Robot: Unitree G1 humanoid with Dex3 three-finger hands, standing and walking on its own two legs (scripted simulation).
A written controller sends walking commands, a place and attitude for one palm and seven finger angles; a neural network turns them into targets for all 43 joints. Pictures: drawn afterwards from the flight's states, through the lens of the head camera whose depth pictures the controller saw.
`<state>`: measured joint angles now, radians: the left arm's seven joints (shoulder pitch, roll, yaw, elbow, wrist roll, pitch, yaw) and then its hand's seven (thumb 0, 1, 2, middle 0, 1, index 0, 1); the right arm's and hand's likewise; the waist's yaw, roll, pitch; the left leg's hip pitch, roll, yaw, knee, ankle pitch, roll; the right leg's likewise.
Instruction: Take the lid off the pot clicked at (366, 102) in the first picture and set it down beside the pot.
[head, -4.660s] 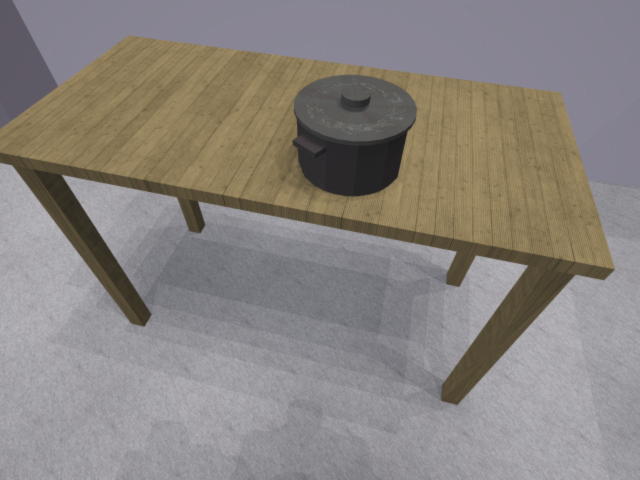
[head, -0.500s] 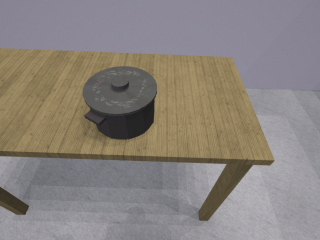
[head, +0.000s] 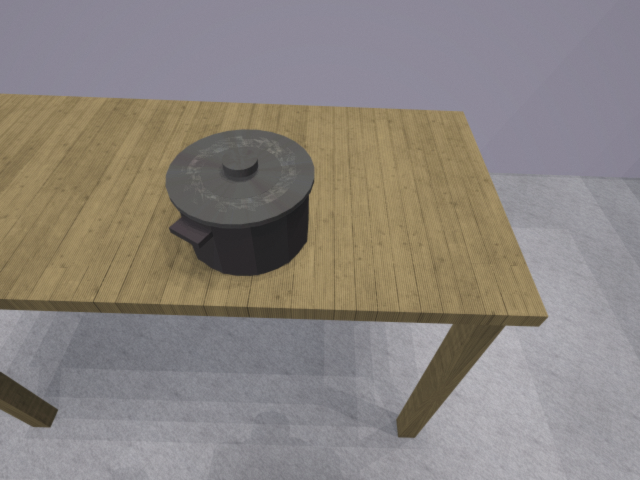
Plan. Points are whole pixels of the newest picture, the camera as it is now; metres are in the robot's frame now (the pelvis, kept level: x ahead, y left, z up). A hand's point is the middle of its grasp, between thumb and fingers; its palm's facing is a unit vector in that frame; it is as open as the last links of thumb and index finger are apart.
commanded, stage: look again from close up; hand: left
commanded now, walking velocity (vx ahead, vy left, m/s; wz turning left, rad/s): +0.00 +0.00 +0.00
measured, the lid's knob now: (240, 162) +0.49 +0.15 +0.13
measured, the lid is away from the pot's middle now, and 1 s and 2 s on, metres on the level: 0.00 0.00 0.00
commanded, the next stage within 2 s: lift the closed hand beside the body in 0.08 s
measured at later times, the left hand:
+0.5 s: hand out of the picture +0.12 +0.18 -0.05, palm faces +0.15 -0.96 -0.22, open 5.4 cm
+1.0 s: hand out of the picture +0.11 +0.23 +0.04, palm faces +0.30 -0.87 -0.40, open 3.1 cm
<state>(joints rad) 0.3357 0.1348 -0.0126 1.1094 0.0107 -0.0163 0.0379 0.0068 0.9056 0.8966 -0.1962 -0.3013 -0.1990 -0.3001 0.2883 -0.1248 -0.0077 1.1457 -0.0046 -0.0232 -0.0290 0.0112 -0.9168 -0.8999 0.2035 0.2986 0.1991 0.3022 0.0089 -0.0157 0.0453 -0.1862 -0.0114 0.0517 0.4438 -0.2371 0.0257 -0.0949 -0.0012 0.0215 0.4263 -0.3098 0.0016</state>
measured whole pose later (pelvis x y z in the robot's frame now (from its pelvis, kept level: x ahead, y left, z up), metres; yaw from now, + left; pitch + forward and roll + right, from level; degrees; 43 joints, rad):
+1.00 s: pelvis -0.02 -0.01 +0.00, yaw +2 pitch -3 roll +0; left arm 0.69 0.28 0.15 -0.24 -0.02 -0.05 0.07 0.02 0.90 0.90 -1.27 -1.48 -1.28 -1.48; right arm 0.22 -0.18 0.02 0.62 0.00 -0.11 -0.06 0.02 -0.90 -0.90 0.21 0.30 0.20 0.30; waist 0.06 0.06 0.02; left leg -0.17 -0.01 0.01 0.44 -0.21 0.02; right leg -0.06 0.01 -0.02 0.40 -0.28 0.00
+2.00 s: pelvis -0.03 +0.00 +0.00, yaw +1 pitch -1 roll +0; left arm 0.53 0.57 0.17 -0.54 0.62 0.13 0.06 0.01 0.77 0.97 -1.26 -1.37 -1.26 -1.36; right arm 0.12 -0.27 0.01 0.55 0.01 0.08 -0.01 0.02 -0.90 -0.90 0.21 0.30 0.20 0.30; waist 0.08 0.12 0.00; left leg -0.28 0.00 0.04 0.51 -0.22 0.03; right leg -0.18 0.01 0.01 0.49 -0.30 0.00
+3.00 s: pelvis -0.07 +0.01 +0.00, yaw +3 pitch -3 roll +0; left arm -0.30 0.72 0.03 -0.05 0.73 0.14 -0.39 0.00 -0.33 1.57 -0.88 -0.09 -0.88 -0.09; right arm 0.11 -0.28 0.03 0.58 0.07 0.04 0.01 0.02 -0.90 -0.90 0.20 0.30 0.20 0.30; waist 0.07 0.13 0.03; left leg -0.27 -0.04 0.01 0.44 -0.12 0.05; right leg -0.19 -0.03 -0.02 0.48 -0.24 0.02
